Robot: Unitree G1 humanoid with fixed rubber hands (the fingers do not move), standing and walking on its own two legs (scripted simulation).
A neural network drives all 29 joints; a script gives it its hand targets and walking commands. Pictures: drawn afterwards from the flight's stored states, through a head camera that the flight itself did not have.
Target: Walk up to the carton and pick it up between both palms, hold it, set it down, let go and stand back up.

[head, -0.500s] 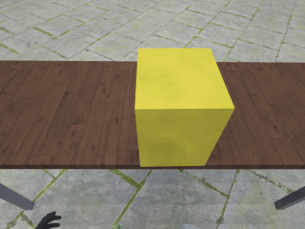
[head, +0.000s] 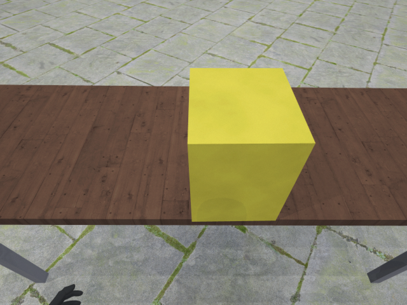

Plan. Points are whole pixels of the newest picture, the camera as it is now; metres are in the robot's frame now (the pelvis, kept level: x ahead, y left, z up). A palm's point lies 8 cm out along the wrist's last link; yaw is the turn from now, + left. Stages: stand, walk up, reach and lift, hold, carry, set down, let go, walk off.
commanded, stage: walk up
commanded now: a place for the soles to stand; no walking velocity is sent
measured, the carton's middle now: (235, 148) +0.43 -0.04 +0.08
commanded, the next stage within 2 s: reach and lift in 0.54 s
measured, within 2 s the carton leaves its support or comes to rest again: neither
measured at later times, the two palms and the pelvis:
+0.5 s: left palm out of the picture +0.11 +0.30 -0.09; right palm out of the picture +0.09 -0.32 -0.08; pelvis +0.00 -0.01 +0.00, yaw +0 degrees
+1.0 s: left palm (72, 285) +0.18 +0.25 -0.02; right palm out of the picture +0.14 -0.31 -0.05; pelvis +0.00 -0.03 +0.02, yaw +0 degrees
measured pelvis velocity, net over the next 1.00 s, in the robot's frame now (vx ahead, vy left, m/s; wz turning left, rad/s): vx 0.00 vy -0.03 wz -0.01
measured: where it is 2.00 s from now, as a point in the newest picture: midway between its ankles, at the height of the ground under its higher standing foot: outside the picture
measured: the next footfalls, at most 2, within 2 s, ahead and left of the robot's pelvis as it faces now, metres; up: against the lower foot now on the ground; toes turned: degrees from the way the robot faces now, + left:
none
